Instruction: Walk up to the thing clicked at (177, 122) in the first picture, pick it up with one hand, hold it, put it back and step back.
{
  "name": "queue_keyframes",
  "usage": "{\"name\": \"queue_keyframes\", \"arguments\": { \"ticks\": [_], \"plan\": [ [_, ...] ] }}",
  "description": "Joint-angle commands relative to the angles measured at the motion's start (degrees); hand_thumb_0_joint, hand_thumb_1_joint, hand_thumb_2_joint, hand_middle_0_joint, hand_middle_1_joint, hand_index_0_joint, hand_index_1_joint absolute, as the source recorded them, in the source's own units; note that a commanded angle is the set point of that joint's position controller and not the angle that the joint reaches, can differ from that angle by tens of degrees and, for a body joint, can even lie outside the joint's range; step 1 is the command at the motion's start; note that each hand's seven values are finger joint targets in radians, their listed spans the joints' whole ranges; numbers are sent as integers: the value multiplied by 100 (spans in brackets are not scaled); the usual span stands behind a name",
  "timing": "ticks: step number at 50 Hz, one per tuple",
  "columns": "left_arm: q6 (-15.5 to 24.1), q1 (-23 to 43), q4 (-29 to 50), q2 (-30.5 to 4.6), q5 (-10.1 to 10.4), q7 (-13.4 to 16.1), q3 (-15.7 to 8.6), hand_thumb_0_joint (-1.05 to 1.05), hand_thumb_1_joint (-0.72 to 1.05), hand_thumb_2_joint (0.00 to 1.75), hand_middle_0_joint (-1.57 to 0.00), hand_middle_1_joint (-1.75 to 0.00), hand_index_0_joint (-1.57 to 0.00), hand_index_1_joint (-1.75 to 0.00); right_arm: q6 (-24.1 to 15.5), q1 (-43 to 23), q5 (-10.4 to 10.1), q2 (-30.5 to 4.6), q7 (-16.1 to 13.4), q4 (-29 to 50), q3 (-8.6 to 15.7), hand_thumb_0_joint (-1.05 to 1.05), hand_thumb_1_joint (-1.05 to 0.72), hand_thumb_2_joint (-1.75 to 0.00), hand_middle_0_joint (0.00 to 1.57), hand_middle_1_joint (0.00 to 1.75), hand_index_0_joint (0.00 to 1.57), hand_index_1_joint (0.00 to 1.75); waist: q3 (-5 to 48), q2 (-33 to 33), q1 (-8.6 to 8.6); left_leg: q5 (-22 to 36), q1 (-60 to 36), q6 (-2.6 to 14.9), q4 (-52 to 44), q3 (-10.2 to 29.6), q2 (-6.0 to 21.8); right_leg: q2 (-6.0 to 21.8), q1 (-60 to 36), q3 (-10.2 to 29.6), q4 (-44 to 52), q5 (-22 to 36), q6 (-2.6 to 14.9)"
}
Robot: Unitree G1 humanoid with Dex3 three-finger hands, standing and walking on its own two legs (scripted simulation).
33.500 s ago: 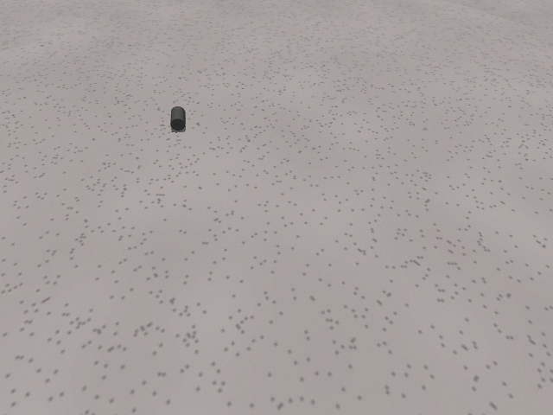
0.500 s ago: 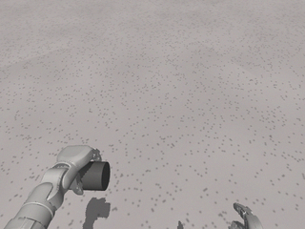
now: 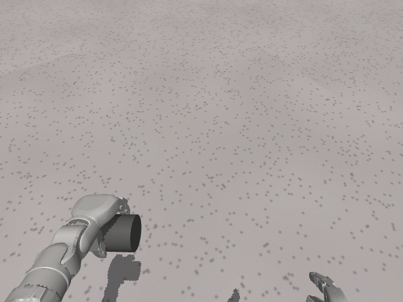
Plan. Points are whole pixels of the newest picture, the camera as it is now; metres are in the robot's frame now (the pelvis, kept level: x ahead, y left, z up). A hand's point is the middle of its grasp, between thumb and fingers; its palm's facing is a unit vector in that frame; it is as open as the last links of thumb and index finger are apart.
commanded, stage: crouch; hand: left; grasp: from above
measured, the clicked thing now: (108, 232) +0.29 +0.22 -0.10
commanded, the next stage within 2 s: lower in 1.78 s
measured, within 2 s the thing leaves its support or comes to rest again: neither
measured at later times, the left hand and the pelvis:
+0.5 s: hand (125, 234) +0.35 +0.24 -0.28, palm faces -0.41 +0.06 -0.91, open 10.6 cm; pelvis -0.05 +0.01 -0.16, yaw -1 degrees
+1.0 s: hand (139, 242) +0.40 +0.25 -0.49, palm faces -0.46 +0.02 -0.89, open 10.6 cm; pelvis -0.07 +0.01 -0.32, yaw -3 degrees
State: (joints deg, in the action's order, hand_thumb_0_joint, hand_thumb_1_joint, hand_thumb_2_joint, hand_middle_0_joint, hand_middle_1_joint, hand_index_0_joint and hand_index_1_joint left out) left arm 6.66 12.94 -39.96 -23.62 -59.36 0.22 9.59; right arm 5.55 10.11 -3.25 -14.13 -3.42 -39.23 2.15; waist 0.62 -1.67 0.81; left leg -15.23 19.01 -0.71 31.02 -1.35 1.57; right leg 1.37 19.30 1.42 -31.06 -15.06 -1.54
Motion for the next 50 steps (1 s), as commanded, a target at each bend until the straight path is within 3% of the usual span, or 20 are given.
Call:
{"name": "queue_keyframes", "arguments": {
  "ticks": [1,7,11,15,18,22,23,27,29,31,32,35,42,46,47,50],
  "plan": [
    [250,2177,573,-1239,-218,726,-686,0,77,80,-115,-54,-113,-56,-149,-140,145,-803,7,554,306,0,-89,-89,20,30,20,30,1423,119,99,1226,-235,85,325,-18,-256,-213,399,-164,-127,1066,186],
    [301,2926,-293,-1101,-764,1614,-586,0,73,75,-110,-53,-109,-54,-164,359,317,-910,184,340,465,0,-89,-90,20,30,20,30,2177,-89,329,909,935,46,1794,10,-206,-219,1821,-170,-1392,813,219],
    [223,3488,-1077,-1143,-970,2042,-570,0,70,70,-107,-53,-107,-53,-197,565,395,-987,247,255,506,0,-89,-90,20,30,20,30,2544,6,473,426,2066,100,2640,39,-197,-224,2691,-190,-2201,398,208],
    [101,4212,-1391,-1402,-977,2291,-708,0,69,70,-106,-55,-107,-54,-330,738,471,-1060,219,157,531,0,-89,-90,20,30,20,30,3310,-445,505,127,2643,105,3375,119,-156,-246,3672,-268,-3027,32,272],
    [-1,4427,-1698,-1370,-949,2358,-674,0,71,77,-109,-55,-108,-56,-424,853,511,-1069,170,83,534,0,-89,-90,20,30,20,30,3588,-470,631,-183,3324,129,3868,173,-161,-253,4198,-317,-3596,-200,299],
    [-123,4864,-1630,-1842,-937,2361,-948,0,72,76,-108,-57,-108,-57,-521,939,571,-1124,123,38,557,0,-89,-90,20,30,20,30,4332,-789,583,-340,3743,89,4424,328,-101,-249,4912,-394,-4366,-394,350],
    [-175,4683,-1885,-1757,-933,2329,-906,0,73,79,-109,-58,-109,-58,-529,928,586,-1133,130,45,538,0,-89,-90,20,30,20,30,4169,-767,670,-490,3960,75,4533,364,-99,-226,5197,-410,-4505,-534,352],
    [-227,4972,-2199,-1882,-945,2193,-1003,0,74,78,-107,-60,-108,-59,-600,1023,650,-1141,156,-4,484,0,-89,-90,20,30,20,30,4115,-810,808,-833,4679,76,5001,485,-75,-217,5960,-466,-5069,-856,354],
    [-199,5058,-2156,-2123,-921,2131,-1136,0,73,78,-107,-61,-108,-60,-637,1048,644,-1194,180,18,500,0,-89,-90,20,30,20,30,4417,-866,764,-1013,4825,83,5212,491,-99,-229,6158,-485,-5291,-1048,374],
    [-119,5307,-2262,-1892,-896,2041,-1027,0,74,79,-108,-61,-109,-60,-676,1088,676,-1197,220,-26,478,0,-89,-90,20,30,20,30,4226,-855,959,-1382,5223,80,5411,573,-106,-217,6609,-521,-5507,-1299,367],
    [-81,5306,-2229,-2025,-925,2030,-1077,0,76,77,-108,-61,-110,-60,-695,1108,670,-1188,233,-33,458,0,-89,-90,20,30,20,30,4254,-921,911,-1563,5307,71,5456,602,-115,-219,6696,-543,-5617,-1436,386],
    [77,5627,-2190,-2275,-952,2006,-1233,0,76,78,-109,-60,-110,-59,-753,1181,698,-1248,311,-37,430,0,-89,-90,20,30,20,30,4490,-913,1006,-1725,5590,89,5799,686,-127,-195,7048,-557,-5939,-1535,368],
    [426,6127,-2125,-2763,-1237,2234,-1552,0,80,80,-112,-59,-113,-59,-827,1438,857,-1301,523,-196,309,0,-89,-90,20,30,20,30,5231,-1345,1105,-798,5766,116,6778,526,-158,-186,7409,-570,-6649,-922,364],
    [446,6298,-2399,-2774,-1422,2359,-1576,0,79,78,-113,-57,-113,-56,-849,1527,940,-1359,653,-295,292,0,-89,-90,20,30,20,30,5048,-1698,1215,-580,5784,62,7051,559,-128,-150,7888,-635,-6960,-841,368],
    [425,6339,-2412,-2762,-1423,2383,-1580,0,79,75,-112,-55,-113,-54,-856,1519,949,-1353,675,-272,297,0,-89,-90,20,30,20,30,5164,-1745,1162,-482,5703,52,7114,552,-130,-150,7969,-649,-7051,-802,372],
    [389,6389,-2541,-2702,-1440,2397,-1491,0,79,75,-111,-57,-113,-56,-854,1525,970,-1342,768,-228,288,0,-90,-90,20,30,20,30,5066,-1792,1246,-514,5934,94,7372,452,-134,-196,8005,-669,-7138,-759,366]
  ]
}}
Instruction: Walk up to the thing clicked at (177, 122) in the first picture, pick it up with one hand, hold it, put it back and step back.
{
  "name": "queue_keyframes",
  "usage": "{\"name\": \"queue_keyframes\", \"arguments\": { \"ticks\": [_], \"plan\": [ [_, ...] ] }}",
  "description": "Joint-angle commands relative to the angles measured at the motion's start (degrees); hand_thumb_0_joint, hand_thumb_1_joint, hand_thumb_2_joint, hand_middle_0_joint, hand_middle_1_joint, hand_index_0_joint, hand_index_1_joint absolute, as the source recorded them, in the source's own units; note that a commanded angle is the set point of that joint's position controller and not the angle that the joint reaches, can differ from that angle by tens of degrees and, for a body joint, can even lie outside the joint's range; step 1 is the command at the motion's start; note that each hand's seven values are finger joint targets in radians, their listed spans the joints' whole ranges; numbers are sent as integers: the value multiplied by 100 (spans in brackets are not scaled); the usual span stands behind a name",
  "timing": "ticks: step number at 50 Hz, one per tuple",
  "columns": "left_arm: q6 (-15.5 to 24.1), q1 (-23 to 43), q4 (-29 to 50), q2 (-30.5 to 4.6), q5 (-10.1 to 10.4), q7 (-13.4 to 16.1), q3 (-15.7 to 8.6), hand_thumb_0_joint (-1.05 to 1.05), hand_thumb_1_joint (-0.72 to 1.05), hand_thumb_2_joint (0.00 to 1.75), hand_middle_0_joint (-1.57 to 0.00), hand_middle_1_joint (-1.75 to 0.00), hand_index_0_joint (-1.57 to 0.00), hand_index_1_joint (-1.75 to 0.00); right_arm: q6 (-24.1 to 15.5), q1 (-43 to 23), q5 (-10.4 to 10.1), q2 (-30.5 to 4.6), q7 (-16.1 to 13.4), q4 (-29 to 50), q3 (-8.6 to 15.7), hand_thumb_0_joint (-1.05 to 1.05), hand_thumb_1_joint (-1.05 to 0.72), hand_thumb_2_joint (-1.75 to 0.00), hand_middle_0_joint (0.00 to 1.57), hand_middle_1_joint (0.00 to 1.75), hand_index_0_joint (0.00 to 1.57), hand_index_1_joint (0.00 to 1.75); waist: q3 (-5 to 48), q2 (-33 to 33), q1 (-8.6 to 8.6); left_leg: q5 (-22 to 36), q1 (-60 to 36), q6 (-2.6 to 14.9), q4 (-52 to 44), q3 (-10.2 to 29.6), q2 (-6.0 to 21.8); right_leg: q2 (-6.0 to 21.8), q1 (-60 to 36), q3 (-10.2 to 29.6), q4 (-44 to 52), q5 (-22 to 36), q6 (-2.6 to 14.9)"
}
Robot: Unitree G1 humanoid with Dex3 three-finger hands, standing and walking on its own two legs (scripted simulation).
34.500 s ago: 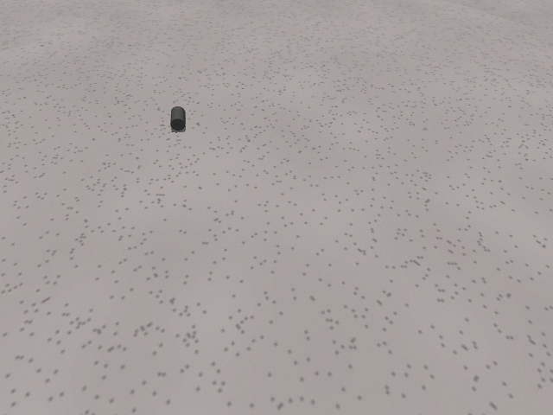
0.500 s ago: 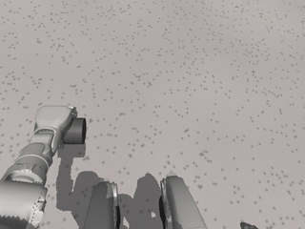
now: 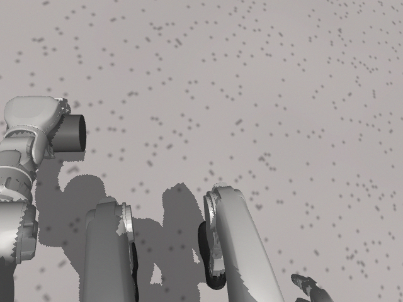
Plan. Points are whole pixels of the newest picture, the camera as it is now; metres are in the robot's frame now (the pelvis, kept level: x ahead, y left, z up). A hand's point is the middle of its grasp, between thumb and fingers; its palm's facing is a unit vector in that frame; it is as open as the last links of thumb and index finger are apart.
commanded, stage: crouch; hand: left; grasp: from above
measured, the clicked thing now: (50, 133) +0.46 +0.25 -0.20
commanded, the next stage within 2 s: lower in 0.78 s
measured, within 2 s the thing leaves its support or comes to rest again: neither
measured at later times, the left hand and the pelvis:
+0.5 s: hand (57, 133) +0.48 +0.25 -0.24, palm faces -0.48 -0.02 -0.88, open 10.5 cm; pelvis -0.01 +0.00 -0.07, yaw -2 degrees
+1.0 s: hand (59, 131) +0.49 +0.26 -0.28, palm faces -0.49 -0.02 -0.87, open 10.5 cm; pelvis -0.01 +0.00 -0.10, yaw -4 degrees
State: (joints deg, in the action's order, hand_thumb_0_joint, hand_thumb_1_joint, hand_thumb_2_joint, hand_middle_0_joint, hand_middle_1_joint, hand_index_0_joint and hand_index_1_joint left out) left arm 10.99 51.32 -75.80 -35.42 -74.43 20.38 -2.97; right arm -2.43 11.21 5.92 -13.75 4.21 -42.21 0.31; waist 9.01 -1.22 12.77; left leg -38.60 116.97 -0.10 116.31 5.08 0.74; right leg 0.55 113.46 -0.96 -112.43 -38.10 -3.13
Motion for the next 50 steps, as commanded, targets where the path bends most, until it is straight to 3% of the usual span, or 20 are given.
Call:
{"name": "queue_keyframes", "arguments": {
  "ticks": [1,4,9,15,23,28,30,32,33,36,38,42,47,50],
  "plan": [
    [-77,2449,913,-1553,81,390,-278,0,77,75,-111,-56,-112,-56,-55,1435,69,-1391,30,44,450,0,-90,-90,20,30,20,30,4069,-1738,34,1787,-3734,38,-1093,-202,-53,-85,-1399,-422,972,1551,509],
    [-93,2674,917,-1665,125,327,-282,0,78,79,-113,-57,-113,-57,-60,1408,78,-1411,84,92,452,0,-90,-90,20,30,20,30,4218,-1764,94,1769,-3522,75,-863,-257,-50,-132,-1428,-450,797,1618,503],
    [-93,2486,702,-1783,169,190,-322,0,79,79,-113,-58,-113,-58,-20,1452,84,-1455,168,92,411,0,-90,-90,20,30,20,30,3949,-1630,132,1795,-3109,81,-642,-250,-51,-151,-1400,-482,572,1660,483],
    [23,2708,698,-1997,144,90,-369,0,81,82,-114,-61,-115,-61,29,1422,88,-1492,237,110,384,0,-90,-90,20,30,20,30,3790,-1632,195,1644,-2775,100,-342,-256,-40,-179,-1175,-498,332,1596,478],
    [169,2909,509,-2240,9,197,-457,0,83,81,-116,-59,-116,-59,57,1450,138,-1577,281,91,261,0,-90,-90,20,30,20,30,3788,-1887,276,1533,-2678,62,-113,-199,-51,-191,-822,-605,-32,1502,496],
    [193,3297,419,-2506,-24,293,-492,0,84,79,-116,-59,-117,-59,42,1380,162,-1589,270,69,151,0,-90,-90,20,30,20,30,3654,-1934,369,1064,-2216,107,55,-276,-66,-223,-757,-637,-147,1263,496],
    [168,3182,259,-2599,-39,340,-548,0,84,78,-117,-58,-117,-58,38,1346,173,-1605,252,60,115,0,-90,-90,20,30,20,30,3623,-1996,312,999,-2214,96,60,-277,-78,-212,-652,-647,-203,1192,504],
    [167,3266,240,-2509,-9,318,-459,0,83,77,-116,-57,-117,-57,14,1360,189,-1601,264,76,64,0,-90,-90,20,30,20,30,3506,-1963,433,925,-2104,105,124,-258,-70,-222,-619,-686,-233,1158,501],
    [153,3225,203,-2596,-46,328,-498,0,82,79,-117,-56,-116,-57,23,1338,191,-1639,247,52,56,0,-90,-90,20,30,20,30,3496,-1973,367,916,-2129,101,127,-253,-72,-213,-532,-684,-263,1147,509],
    [137,3250,139,-2669,-11,296,-482,0,83,78,-117,-56,-117,-57,22,1315,195,-1646,233,74,18,0,-90,-90,20,30,20,30,3518,-1899,425,819,-1936,122,220,-253,-70,-232,-581,-708,-304,1079,494],
    [123,3115,53,-2589,-13,251,-409,0,84,78,-119,-56,-118,-57,23,1353,204,-1624,242,60,-44,0,-90,-90,20,30,20,30,3474,-1821,420,924,-1863,135,307,-278,-78,-251,-695,-699,-300,1196,479],
    [105,3090,229,-2827,43,187,-488,0,84,83,-122,-56,-119,-59,62,1359,178,-1687,252,97,-61,0,-91,-90,20,30,20,30,3682,-1854,381,1237,-1888,135,436,-269,-64,-258,-851,-710,-416,1478,463],
    [124,2984,91,-2667,72,70,-385,0,79,81,-121,-55,-118,-59,95,1404,186,-1697,285,104,-126,0,-91,-90,20,30,20,30,3263,-1811,507,1198,-1713,114,470,-199,-61,-256,-680,-788,-479,1424,460],
    [187,2936,15,-2703,66,62,-347,0,79,78,-120,-54,-117,-57,106,1342,187,-1698,309,95,-181,0,-91,-90,20,30,20,30,3157,-1826,484,1265,-1657,104,552,-181,-56,-284,-604,-817,-582,1454,475]
  ]
}}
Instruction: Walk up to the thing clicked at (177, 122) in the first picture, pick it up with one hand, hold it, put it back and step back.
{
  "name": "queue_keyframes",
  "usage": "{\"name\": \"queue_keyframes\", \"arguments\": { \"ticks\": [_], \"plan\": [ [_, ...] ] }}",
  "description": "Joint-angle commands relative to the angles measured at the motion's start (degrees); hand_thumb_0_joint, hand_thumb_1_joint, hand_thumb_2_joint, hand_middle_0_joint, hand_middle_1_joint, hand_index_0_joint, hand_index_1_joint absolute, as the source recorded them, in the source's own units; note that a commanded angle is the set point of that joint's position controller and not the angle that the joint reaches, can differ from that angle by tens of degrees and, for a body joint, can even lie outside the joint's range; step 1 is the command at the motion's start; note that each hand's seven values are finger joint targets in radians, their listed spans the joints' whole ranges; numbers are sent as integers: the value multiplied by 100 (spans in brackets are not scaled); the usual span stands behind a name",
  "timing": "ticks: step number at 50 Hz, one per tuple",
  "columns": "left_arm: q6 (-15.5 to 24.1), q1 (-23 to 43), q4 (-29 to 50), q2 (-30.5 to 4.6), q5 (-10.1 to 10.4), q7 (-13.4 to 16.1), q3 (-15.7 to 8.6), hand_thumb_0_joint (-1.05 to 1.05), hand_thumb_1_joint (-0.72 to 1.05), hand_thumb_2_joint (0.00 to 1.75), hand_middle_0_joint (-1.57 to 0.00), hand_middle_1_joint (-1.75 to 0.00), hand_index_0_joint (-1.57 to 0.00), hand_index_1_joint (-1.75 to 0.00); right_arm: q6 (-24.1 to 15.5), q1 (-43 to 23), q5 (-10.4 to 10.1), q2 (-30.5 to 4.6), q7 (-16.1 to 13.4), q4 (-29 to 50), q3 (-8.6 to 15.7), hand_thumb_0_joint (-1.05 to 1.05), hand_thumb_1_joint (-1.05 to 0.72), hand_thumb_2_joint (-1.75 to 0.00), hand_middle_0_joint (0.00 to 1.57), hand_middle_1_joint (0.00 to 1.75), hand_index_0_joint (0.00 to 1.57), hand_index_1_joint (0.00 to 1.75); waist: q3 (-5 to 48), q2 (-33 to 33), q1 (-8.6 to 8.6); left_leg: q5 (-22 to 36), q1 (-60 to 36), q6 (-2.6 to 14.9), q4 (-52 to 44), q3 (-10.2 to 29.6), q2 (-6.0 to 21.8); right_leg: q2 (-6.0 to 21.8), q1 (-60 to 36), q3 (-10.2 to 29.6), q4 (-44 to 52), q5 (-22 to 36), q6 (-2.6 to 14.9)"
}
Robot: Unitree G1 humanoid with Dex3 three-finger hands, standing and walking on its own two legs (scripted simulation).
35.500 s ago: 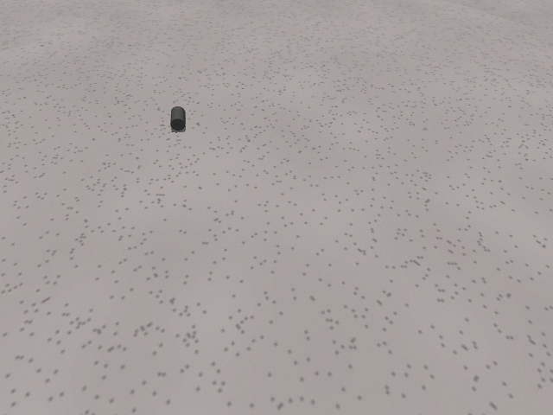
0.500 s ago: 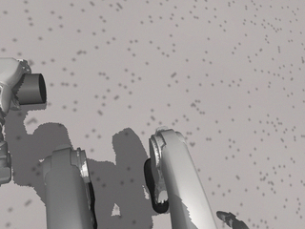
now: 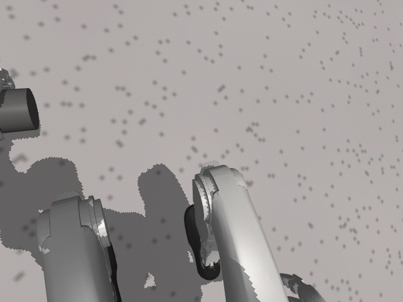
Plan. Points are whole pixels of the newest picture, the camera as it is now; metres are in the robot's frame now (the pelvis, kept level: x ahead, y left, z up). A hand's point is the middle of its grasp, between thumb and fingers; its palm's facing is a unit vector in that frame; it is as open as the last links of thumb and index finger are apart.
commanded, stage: lower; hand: left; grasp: from above
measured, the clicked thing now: out of the picture +0.49 +0.30 -0.21
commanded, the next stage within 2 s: rest in 0.24 s
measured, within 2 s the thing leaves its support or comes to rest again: rests again in 1.98 s
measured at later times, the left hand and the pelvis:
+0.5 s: hand (2, 115) +0.49 +0.29 -0.23, palm faces -0.47 -0.05 -0.88, open 10.5 cm; pelvis +0.00 +0.00 -0.03, yaw -2 degrees
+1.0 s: hand (9, 118) +0.49 +0.29 -0.27, palm faces -0.47 -0.07 -0.88, open 10.4 cm; pelvis +0.00 +0.01 -0.04, yaw -5 degrees
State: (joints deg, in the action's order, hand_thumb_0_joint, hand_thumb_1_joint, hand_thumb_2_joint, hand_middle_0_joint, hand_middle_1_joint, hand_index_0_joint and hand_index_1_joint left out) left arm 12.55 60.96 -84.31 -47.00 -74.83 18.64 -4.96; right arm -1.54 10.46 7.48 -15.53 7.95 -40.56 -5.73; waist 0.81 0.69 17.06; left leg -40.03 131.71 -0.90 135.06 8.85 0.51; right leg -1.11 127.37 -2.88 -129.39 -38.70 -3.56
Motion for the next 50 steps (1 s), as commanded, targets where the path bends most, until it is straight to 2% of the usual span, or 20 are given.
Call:
{"name": "queue_keyframes", "arguments": {
  "ticks": [1,5,8,9,10,15,17,20,23,28,31,38,40,41,43,44,45,46,48,50],
  "plan": [
    [56,1954,853,-1496,98,218,-120,0,79,79,-121,-54,-117,-58,18,1408,51,-1529,-48,-57,409,0,-91,-90,20,30,20,30,3959,-2062,117,1460,-3152,182,-1259,-553,-25,-117,-1993,-631,1094,1555,505],
    [203,2149,1038,-1615,70,293,-147,0,79,79,-120,-53,-117,-56,26,1368,91,-1587,-35,-41,369,0,-91,-90,20,30,20,30,4151,-2339,129,1727,-3411,145,-1148,-480,-6,-144,-1855,-691,915,1723,515],
    [276,2155,1162,-1855,43,413,-293,0,81,78,-121,-53,-118,-56,3,1315,129,-1601,-11,1,354,0,-91,-90,20,30,20,30,4149,-2395,114,1667,-3274,159,-1031,-523,-7,-156,-1987,-695,863,1744,508],
    [271,1974,987,-1860,11,452,-323,0,81,80,-122,-53,-119,-57,2,1333,142,-1622,-7,-5,348,0,-91,-90,20,30,20,30,4087,-2374,130,1680,-3309,153,-1017,-523,-12,-146,-1930,-702,841,1742,502],
    [302,2192,1189,-1867,13,496,-297,0,84,78,-123,-53,-120,-56,-5,1301,145,-1625,-5,12,359,0,-91,-90,20,30,20,30,4173,-2493,152,1648,-3324,138,-1020,-518,4,-171,-1911,-718,799,1722,520],
    [262,2164,1070,-1997,-61,718,-421,0,86,77,-124,-52,-121,-54,-41,1221,188,-1661,1,-6,350,0,-90,-90,20,30,20,30,4115,-2627,189,1520,-3280,128,-985,-508,12,-182,-1720,-779,689,1621,534],
    [225,2215,979,-1949,-74,771,-364,0,85,75,-123,-51,-121,-54,-61,1203,205,-1660,-1,-9,327,0,-90,-90,20,30,20,30,4118,-2616,242,1415,-3177,154,-917,-503,19,-195,-1715,-781,685,1595,525],
    [137,2155,563,-1926,-98,820,-317,0,82,74,-118,-50,-117,-52,-118,1199,217,-1691,4,-41,251,0,-90,-89,20,30,20,30,3758,-2464,308,1284,-2965,172,-857,-507,5,-187,-1606,-806,677,1491,517],
    [103,2171,365,-1921,-127,839,-244,0,79,77,-117,-48,-115,-51,-152,1206,226,-1720,19,-24,176,0,-89,-89,20,30,20,30,3730,-2362,384,1257,-2831,190,-795,-461,12,-215,-1677,-841,648,1493,510],
    [104,2093,182,-2096,-56,835,-263,0,79,76,-116,-52,-115,-53,-225,1171,244,-1796,22,12,66,0,-89,-90,20,30,20,30,3765,-2276,393,1417,-2795,201,-705,-407,25,-241,-1877,-873,622,1656,485],
    [135,2075,142,-2187,-56,821,-277,0,80,75,-117,-50,-116,-52,-274,1183,275,-1868,18,33,14,0,-90,-90,20,30,20,30,3510,-2331,457,1426,-2710,169,-646,-406,25,-242,-1806,-908,610,1601,527],
    [265,2027,490,-2455,-111,957,-392,0,83,76,-119,-51,-118,-52,-291,1120,320,-1912,22,106,-70,0,-90,-90,20,30,20,30,3789,-2638,422,1675,-3011,119,-611,-326,72,-289,-1939,-978,507,1793,534],
    [267,2001,515,-2435,-117,1003,-403,0,85,75,-119,-51,-119,-52,-296,1094,339,-1928,26,133,-70,0,-90,-90,20,30,20,30,3725,-2743,465,1757,-3048,93,-603,-312,72,-281,-1884,-1004,476,1838,542],
    [260,1947,499,-2439,-146,1032,-361,0,84,75,-119,-51,-119,-52,-299,1061,345,-1871,36,105,-108,0,-90,-90,20,30,20,30,3831,-2818,404,1818,-3165,110,-619,-311,96,-300,-1984,-974,467,1938,507],
    [218,2012,420,-2344,-168,1065,-300,0,84,74,-119,-51,-118,-52,-319,1101,358,-1877,63,76,-124,0,-90,-90,20,30,20,30,3608,-2848,505,1840,-3175,105,-587,-300,106,-307,-1858,-995,470,1948,508],
    [209,2019,383,-2410,-150,1097,-389,0,84,75,-119,-52,-118,-52,-332,1111,380,-1963,56,79,-110,0,-90,-90,20,30,20,30,3552,-2797,552,1835,-3091,108,-522,-301,93,-295,-1793,-1022,471,1950,518],
    [187,1962,354,-2410,-145,1110,-344,0,83,76,-119,-50,-118,-52,-345,1069,374,-1933,69,95,-129,0,-90,-90,20,30,20,30,3581,-2808,494,1822,-3171,108,-554,-281,107,-313,-1781,-1016,467,1926,523],
    [176,2040,321,-2375,-148,1115,-304,0,83,76,-119,-51,-118,-53,-362,1100,379,-1967,74,80,-137,0,-90,-90,20,30,20,30,3440,-2848,585,1818,-3119,104,-526,-291,112,-304,-1762,-1023,464,1934,520],
    [154,1956,289,-2424,-162,1147,-320,0,84,74,-119,-51,-118,-52,-375,1056,397,-1968,89,97,-161,0,-90,-90,20,30,20,30,3500,-2795,527,1792,-3063,109,-541,-254,116,-325,-1813,-1050,455,1919,523],
    [150,2057,288,-2428,-147,1146,-290,0,86,74,-119,-52,-119,-52,-398,1049,400,-1975,101,128,-184,0,-90,-90,20,30,20,30,3375,-2774,580,1661,-2969,115,-532,-267,113,-319,-1805,-1043,470,1826,527]
  ]
}}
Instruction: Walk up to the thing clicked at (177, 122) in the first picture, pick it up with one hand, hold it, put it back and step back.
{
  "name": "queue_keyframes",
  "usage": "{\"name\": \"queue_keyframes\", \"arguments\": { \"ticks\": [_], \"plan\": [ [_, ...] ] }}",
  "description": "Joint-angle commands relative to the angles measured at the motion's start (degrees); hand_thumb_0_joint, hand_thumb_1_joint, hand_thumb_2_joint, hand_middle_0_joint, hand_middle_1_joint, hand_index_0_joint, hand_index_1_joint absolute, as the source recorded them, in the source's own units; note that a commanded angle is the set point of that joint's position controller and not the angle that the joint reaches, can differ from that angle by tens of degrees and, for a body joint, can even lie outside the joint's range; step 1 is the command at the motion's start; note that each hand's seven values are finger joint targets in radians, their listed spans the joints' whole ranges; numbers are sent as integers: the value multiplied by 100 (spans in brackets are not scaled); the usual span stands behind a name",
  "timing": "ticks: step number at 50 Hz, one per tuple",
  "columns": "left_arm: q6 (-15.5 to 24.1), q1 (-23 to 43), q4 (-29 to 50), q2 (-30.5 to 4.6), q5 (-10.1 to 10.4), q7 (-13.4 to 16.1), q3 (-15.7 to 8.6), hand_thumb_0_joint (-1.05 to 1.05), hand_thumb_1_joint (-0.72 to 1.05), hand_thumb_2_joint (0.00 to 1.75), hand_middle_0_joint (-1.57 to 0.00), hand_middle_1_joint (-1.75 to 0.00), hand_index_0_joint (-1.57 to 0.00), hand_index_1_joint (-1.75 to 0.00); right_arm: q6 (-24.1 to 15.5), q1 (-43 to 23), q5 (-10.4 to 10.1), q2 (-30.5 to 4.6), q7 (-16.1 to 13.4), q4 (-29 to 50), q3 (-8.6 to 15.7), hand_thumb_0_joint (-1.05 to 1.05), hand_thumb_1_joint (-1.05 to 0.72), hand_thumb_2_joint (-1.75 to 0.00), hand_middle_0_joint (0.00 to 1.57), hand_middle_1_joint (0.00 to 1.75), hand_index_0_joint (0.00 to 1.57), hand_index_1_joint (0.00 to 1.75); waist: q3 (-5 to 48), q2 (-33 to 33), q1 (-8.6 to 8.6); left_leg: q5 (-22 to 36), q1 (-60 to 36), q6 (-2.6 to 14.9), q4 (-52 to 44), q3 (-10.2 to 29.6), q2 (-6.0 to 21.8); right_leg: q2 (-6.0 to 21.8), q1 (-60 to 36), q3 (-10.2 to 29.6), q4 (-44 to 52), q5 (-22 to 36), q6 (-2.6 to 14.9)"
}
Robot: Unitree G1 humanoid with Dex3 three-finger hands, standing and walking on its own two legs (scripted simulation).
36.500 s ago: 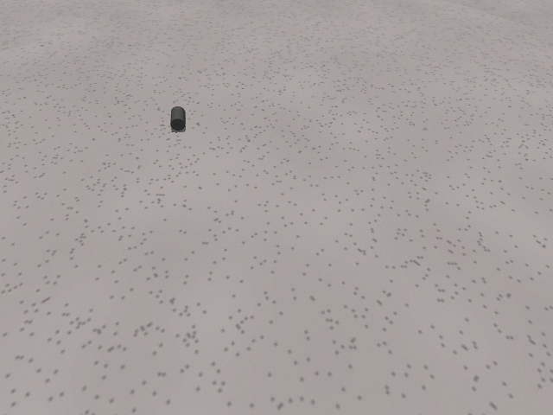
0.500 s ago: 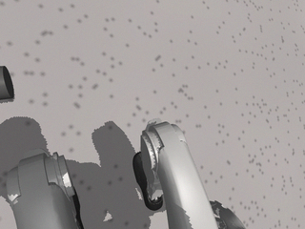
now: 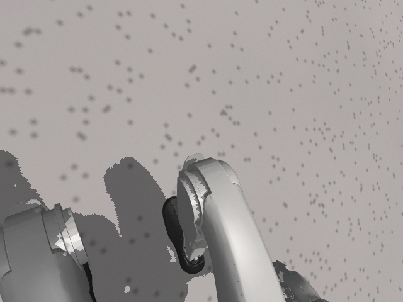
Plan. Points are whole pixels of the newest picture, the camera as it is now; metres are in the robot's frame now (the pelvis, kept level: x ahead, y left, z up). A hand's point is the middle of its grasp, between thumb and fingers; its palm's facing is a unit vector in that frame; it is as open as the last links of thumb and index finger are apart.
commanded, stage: rest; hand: left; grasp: from above
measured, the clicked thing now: out of the picture +0.47 +0.32 -0.27
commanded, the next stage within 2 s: open in 0.26 s
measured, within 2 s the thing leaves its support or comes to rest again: rests again in 0.98 s
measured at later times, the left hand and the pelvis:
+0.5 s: hand out of the picture +0.46 +0.32 -0.23, palm faces -0.48 -0.11 -0.87, open 10.6 cm; pelvis -0.01 +0.00 +0.00, yaw -1 degrees
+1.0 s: hand out of the picture +0.47 +0.33 -0.22, palm faces -0.45 -0.10 -0.89, open 11.8 cm; pelvis -0.01 +0.00 +0.00, yaw -2 degrees
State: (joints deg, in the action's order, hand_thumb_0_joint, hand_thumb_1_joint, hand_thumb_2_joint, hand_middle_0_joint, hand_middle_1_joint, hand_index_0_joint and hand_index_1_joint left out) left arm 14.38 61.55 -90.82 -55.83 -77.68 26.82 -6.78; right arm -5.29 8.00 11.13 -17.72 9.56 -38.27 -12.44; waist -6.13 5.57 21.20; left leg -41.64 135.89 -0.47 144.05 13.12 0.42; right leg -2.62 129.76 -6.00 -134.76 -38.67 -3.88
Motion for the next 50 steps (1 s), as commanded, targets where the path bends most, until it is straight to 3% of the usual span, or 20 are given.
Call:
{"name": "queue_keyframes", "arguments": {
  "ticks": [1,5,7,8,12,13,14,17,18,19,21,26,30,31,33,35,40,46,48,50],
  "plan": [
    [-46,1927,798,-1516,153,325,-98,0,86,73,-119,-52,-119,-52,-37,1286,48,-1798,-58,-95,486,0,-90,-90,20,30,20,30,3995,-3178,188,1743,-3278,78,-1426,-689,117,-167,-2027,-754,1028,1766,556],
    [-66,1962,608,-1357,188,316,56,0,84,73,-118,-52,-118,-53,-74,1234,39,-1821,-60,-57,456,0,-90,-90,20,30,20,30,3826,-3102,264,1584,-3302,67,-1482,-603,132,-180,-1843,-821,1013,1634,557],
    [-76,1958,670,-1510,157,335,-5,0,84,73,-117,-53,-117,-53,-89,1246,43,-1840,-59,-43,441,0,-89,-90,20,30,20,30,3948,-3217,210,1602,-3397,60,-1539,-584,137,-183,-1938,-823,1009,1659,540],
    [-84,1993,578,-1474,146,324,34,0,84,74,-118,-53,-118,-53,-100,1242,52,-1847,-56,-31,422,0,-90,-90,20,30,20,30,3870,-3125,301,1583,-3347,66,-1492,-580,133,-178,-1924,-839,1001,1660,532],
    [-75,1986,459,-1498,190,351,77,0,80,73,-114,-53,-114,-54,-125,1207,39,-1887,-61,-11,352,0,-90,-90,20,30,20,30,3844,-3174,296,1677,-3426,39,-1546,-503,148,-178,-1928,-859,979,1736,531],
    [-87,1953,369,-1358,199,333,169,0,81,73,-114,-54,-114,-54,-143,1169,34,-1864,-50,-1,346,0,-89,-90,20,30,20,30,3725,-3164,356,1697,-3434,38,-1512,-491,161,-177,-1838,-850,959,1739,530],
    [-55,2075,500,-1571,190,350,34,0,80,69,-112,-53,-113,-52,-156,1151,42,-1952,-59,74,360,0,-89,-90,20,30,20,30,3740,-3087,376,1716,-3371,42,-1478,-470,163,-179,-1843,-875,977,1744,534],
    [-36,2003,317,-1445,183,342,196,0,76,70,-110,-54,-111,-53,-176,1135,43,-1858,-40,30,274,0,-90,-90,20,30,20,30,3648,-3117,376,1587,-3279,74,-1456,-522,161,-205,-1924,-829,1000,1693,521],
    [-8,2080,445,-1643,196,374,69,0,73,70,-108,-54,-109,-53,-174,1102,52,-1896,-56,93,269,0,-89,-90,20,30,20,30,3774,-3041,341,1577,-3236,88,-1467,-513,164,-224,-2052,-841,1040,1690,513],
    [-16,1971,271,-1522,166,376,186,0,65,76,-100,-57,-101,-58,-169,1149,64,-1869,-56,28,233,0,-89,-90,20,30,20,30,3726,-3061,356,1552,-3208,81,-1470,-526,153,-218,-2052,-843,1022,1692,517],
    [-3,2003,291,-1546,217,377,170,0,49,74,-87,-58,-87,-58,-196,1152,65,-1893,-44,39,233,0,-89,-90,20,30,20,30,3616,-3059,382,1462,-3161,80,-1481,-523,157,-222,-1999,-867,1048,1609,515],
    [36,2045,461,-1676,211,387,153,0,22,77,-71,-61,-69,-62,-229,1118,59,-1909,-41,100,204,0,-89,-90,20,30,20,30,3673,-2954,372,1434,-3078,110,-1433,-522,180,-244,-2152,-844,1081,1605,498],
    [33,1952,321,-1631,196,387,149,0,13,77,-62,-66,-61,-67,-260,1186,88,-1969,-30,95,209,0,-89,-90,20,30,20,30,3504,-3029,428,1473,-3147,65,-1435,-491,174,-219,-1985,-898,1052,1604,519],
    [72,2085,498,-1767,206,413,92,0,9,77,-59,-67,-59,-68,-256,1108,71,-1962,-35,141,197,0,-89,-90,20,30,20,30,3648,-3002,398,1402,-3117,80,-1468,-463,195,-244,-2072,-899,1049,1555,515],
    [39,2009,493,-1698,204,401,141,0,5,77,-53,-70,-54,-70,-260,1192,64,-1920,-28,67,190,0,-89,-90,20,30,20,30,3642,-3154,362,1499,-3278,59,-1499,-491,188,-229,-2067,-871,1037,1638,510],
    [46,2020,401,-1702,193,417,127,0,1,79,-51,-72,-51,-72,-280,1179,89,-1983,-21,97,196,0,-89,-90,20,30,20,30,3564,-3114,438,1499,-3245,44,-1442,-459,188,-217,-1966,-917,1022,1627,520],
    [38,2005,410,-1734,247,458,145,0,-9,79,-39,-80,-41,-78,-286,1130,70,-1919,-23,63,165,0,-89,-90,20,30,20,30,3661,-3054,349,1402,-3030,99,-1433,-524,192,-259,-2198,-849,1101,1612,498],
    [-94,1860,77,-1522,280,354,278,0,-23,81,-27,-85,-29,-83,-283,1140,52,-1967,-18,89,184,0,-89,-90,20,30,20,30,3360,-2927,441,1350,-3011,75,-1510,-444,180,-228,-1886,-921,1064,1541,504],
    [-128,1822,70,-1437,303,271,371,0,-27,83,-24,-87,-26,-86,-284,1087,47,-1940,-4,104,162,0,-89,-90,20,30,20,30,3328,-3008,407,1276,-3030,70,-1547,-434,188,-245,-1870,-897,1067,1464,522],
    [-142,1843,156,-1602,292,245,313,0,-30,85,-22,-89,-24,-88,-253,1084,38,-1967,-27,135,143,0,-89,-90,20,30,20,30,3427,-3068,332,1310,-3019,65,-1584,-438,177,-231,-1982,-907,1058,1501,526]
  ]
}}
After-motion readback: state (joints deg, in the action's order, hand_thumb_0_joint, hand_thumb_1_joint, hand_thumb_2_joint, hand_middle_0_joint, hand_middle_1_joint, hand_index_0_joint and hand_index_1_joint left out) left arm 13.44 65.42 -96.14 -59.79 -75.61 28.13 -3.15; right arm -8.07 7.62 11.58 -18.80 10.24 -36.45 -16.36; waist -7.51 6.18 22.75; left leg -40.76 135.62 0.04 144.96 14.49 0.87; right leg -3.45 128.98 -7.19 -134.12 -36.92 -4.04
